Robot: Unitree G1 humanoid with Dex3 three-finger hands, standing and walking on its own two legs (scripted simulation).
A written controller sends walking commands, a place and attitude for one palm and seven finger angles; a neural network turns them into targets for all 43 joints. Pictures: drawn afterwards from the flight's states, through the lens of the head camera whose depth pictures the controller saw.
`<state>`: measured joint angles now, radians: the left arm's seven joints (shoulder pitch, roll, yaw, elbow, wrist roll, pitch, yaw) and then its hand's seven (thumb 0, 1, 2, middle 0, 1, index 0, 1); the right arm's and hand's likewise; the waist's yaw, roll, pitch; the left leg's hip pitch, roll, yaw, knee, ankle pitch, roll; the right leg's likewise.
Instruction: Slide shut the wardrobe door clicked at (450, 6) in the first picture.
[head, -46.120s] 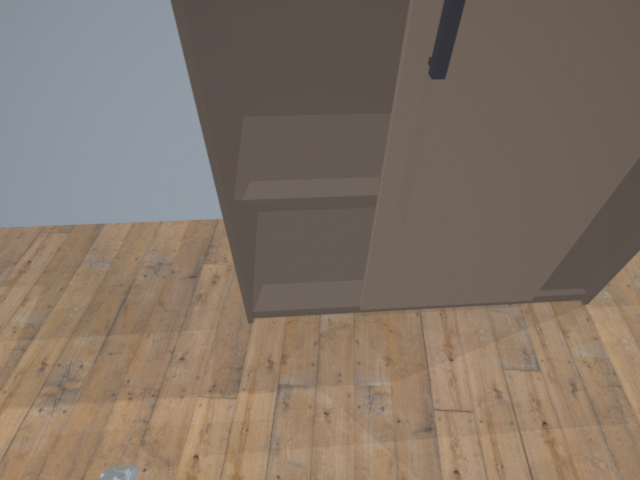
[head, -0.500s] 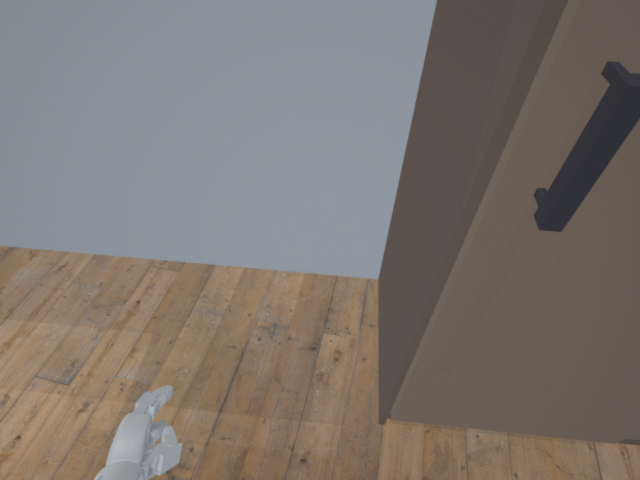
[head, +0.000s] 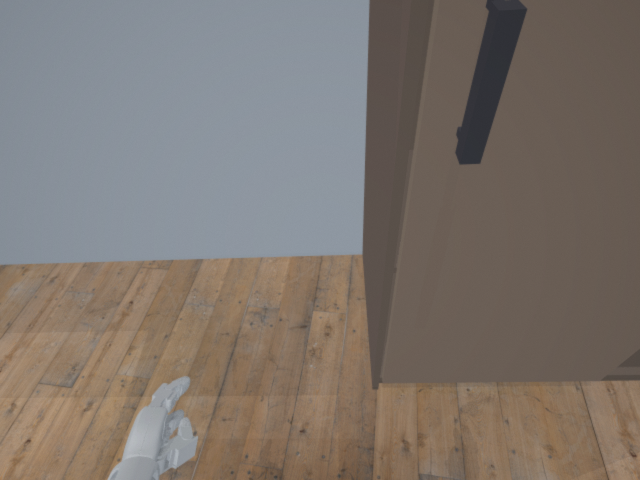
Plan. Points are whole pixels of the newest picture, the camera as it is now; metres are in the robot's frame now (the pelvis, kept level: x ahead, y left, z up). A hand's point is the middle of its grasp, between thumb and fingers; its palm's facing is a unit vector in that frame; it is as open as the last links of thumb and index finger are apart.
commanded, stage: step back with the hand held close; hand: right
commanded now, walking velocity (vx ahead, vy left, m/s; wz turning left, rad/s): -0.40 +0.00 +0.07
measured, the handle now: (480, 84) +0.48 -0.18 +0.25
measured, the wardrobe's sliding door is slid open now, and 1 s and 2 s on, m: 0.01 0.01 0.01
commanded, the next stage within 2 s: stop stepping back and stand still in 0.32 s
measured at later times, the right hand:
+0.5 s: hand out of the picture +0.10 -0.31 +0.18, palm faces +0.26 +0.88 -0.40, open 7.4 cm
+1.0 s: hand out of the picture -0.06 -0.43 +0.21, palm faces +0.39 +0.83 -0.40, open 7.4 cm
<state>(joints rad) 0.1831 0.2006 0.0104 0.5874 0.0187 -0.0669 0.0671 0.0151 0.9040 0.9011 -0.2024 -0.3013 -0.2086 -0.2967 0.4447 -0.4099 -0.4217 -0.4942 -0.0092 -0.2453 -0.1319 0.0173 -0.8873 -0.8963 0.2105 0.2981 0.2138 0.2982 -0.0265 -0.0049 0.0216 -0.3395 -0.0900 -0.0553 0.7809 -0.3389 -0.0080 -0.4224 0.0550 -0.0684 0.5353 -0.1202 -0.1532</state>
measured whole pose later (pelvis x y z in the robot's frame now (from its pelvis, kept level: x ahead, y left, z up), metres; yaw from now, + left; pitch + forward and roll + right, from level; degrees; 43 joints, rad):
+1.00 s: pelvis -0.27 -0.17 +0.01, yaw +8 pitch -1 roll +1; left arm 0.29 0.14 -0.01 0.72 0.02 -0.01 0.05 0.01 0.90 0.90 -0.21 -0.30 -0.21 -0.30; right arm 0.50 -0.51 -0.46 -0.53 0.04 -0.17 -0.13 0.01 -0.88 -0.90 0.22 0.30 0.22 0.30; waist -0.02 0.09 -0.13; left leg -0.14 -0.01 0.12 0.49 -0.36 0.07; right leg -0.63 -0.07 -0.02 1.14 -0.35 0.02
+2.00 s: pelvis -0.26 -0.20 +0.01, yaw +1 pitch +0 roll +1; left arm 0.26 0.19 0.01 1.01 0.03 0.04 0.02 0.01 0.91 0.90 -0.20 -0.30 -0.20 -0.30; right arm 0.20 -0.20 -0.02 0.98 -0.01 0.01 -0.03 -0.02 -0.95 -0.90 0.20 0.30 0.21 0.30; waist 0.03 0.00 0.06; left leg -0.26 -0.01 0.04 0.48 -0.22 0.01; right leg -0.20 0.01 -0.05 0.52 -0.31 -0.04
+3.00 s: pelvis -0.24 -0.23 +0.02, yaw +2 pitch -1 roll +0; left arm 0.23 0.16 -0.01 1.15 0.03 0.00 0.03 0.00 0.91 0.90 -0.20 -0.30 -0.20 -0.30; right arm 0.19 -0.16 -0.01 1.16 -0.01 0.00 -0.03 0.01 -0.91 -0.90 0.20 0.30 0.20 0.30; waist 0.01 0.00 0.07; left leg -0.17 0.04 0.00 0.40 -0.20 -0.04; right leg -0.08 0.07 -0.08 0.36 -0.27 -0.09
